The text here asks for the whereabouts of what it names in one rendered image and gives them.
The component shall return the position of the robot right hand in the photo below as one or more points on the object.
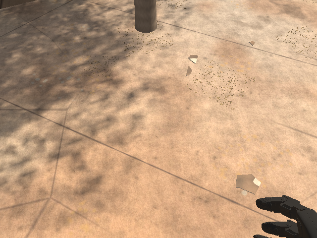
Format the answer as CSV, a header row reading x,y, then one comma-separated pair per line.
x,y
306,218

